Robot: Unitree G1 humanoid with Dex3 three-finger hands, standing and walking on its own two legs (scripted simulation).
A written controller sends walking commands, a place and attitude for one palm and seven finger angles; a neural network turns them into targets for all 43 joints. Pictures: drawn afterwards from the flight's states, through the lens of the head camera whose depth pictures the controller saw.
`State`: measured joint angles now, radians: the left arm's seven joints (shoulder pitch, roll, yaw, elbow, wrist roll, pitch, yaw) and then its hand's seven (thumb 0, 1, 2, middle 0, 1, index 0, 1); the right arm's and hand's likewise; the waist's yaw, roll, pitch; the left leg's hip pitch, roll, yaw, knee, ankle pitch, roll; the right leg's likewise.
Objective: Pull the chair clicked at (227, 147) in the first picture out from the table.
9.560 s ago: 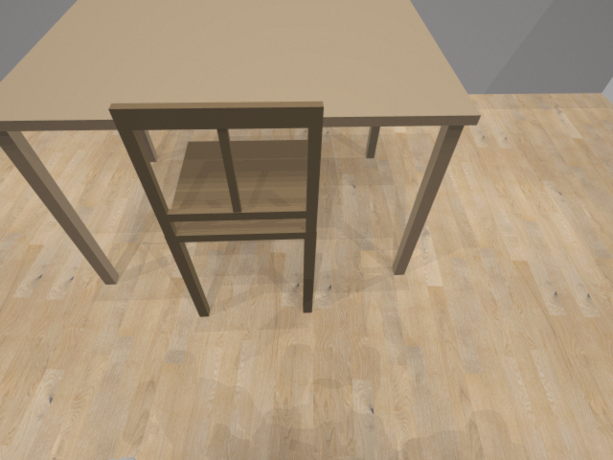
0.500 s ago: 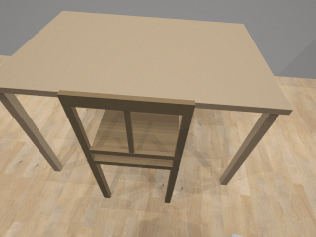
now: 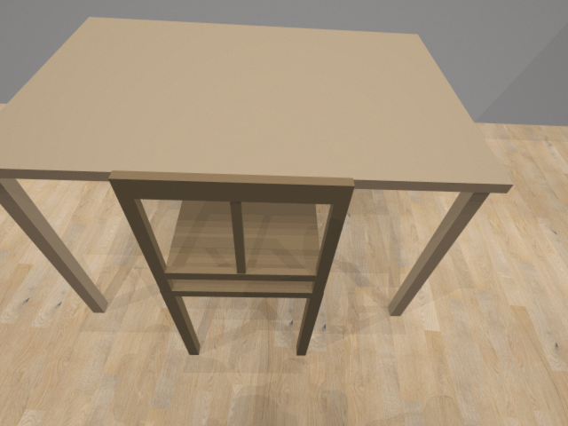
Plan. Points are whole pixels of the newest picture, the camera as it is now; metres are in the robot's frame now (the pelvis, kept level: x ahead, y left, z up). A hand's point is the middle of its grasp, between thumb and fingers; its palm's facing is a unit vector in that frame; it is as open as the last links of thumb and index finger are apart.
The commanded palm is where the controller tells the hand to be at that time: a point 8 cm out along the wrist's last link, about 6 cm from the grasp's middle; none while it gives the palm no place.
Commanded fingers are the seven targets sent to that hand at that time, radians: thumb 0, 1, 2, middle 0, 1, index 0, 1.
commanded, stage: come to a stop and stand still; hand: left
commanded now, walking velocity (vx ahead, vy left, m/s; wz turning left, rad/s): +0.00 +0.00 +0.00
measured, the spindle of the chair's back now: (239, 239) +0.47 +0.11 -0.10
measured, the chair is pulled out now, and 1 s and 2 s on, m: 0.00 0.00 0.00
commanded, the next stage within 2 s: look again from close up in 0.02 s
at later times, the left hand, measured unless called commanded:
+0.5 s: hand out of the picture -0.03 +0.13 -0.17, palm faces +0.02 -0.99 -0.16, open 7.4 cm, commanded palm none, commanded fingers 0.00 0.90 0.90 -0.20 -0.30 -0.20 -0.30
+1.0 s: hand out of the picture +0.02 +0.13 -0.17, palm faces +0.00 -0.98 -0.18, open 7.3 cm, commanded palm none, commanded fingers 0.00 0.90 0.90 -0.20 -0.30 -0.20 -0.30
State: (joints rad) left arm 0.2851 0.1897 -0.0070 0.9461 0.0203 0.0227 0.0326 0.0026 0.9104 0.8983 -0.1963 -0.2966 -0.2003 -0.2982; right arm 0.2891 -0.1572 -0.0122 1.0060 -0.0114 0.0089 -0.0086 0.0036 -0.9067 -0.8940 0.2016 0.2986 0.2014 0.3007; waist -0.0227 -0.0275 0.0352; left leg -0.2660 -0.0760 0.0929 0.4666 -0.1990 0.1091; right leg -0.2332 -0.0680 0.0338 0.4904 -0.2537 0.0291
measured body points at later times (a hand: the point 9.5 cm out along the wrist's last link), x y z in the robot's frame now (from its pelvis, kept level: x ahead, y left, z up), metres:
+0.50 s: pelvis +0.00 -0.02 +0.00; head +0.02 -0.02 +0.45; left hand -0.03 +0.19 -0.16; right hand +0.02 -0.25 -0.15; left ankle +0.04 +0.05 -0.74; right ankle +0.01 -0.17 -0.74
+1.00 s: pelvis +0.02 -0.04 +0.01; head +0.04 -0.04 +0.45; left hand +0.02 +0.18 -0.15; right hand +0.01 -0.25 -0.16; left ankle +0.04 +0.05 -0.74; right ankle +0.01 -0.17 -0.74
